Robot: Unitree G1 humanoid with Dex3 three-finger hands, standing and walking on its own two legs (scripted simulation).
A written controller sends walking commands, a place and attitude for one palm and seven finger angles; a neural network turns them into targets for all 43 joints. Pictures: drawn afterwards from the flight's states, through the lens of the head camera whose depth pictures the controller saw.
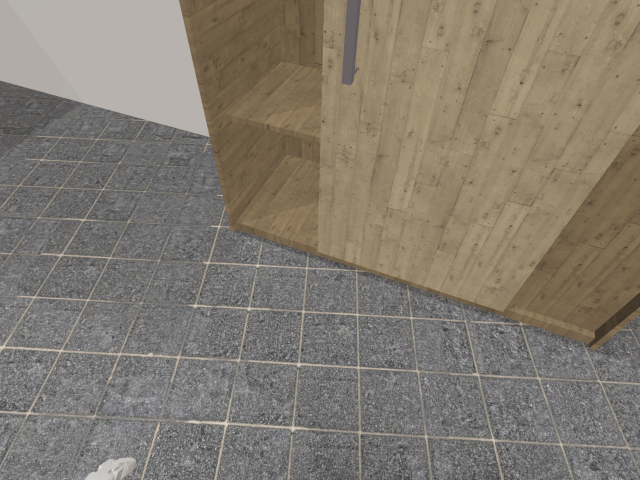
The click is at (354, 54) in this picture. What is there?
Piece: wardrobe's sliding door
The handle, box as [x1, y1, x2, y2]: [342, 0, 360, 84]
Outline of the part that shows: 360,0 347,0 342,70 342,83 350,84 353,81 353,75 357,67 354,65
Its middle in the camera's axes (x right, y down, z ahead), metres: +0.07 -0.46 +0.86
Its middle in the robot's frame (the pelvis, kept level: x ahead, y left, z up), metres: +0.98 -0.02 +0.14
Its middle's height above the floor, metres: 0.91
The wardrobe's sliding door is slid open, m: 0.38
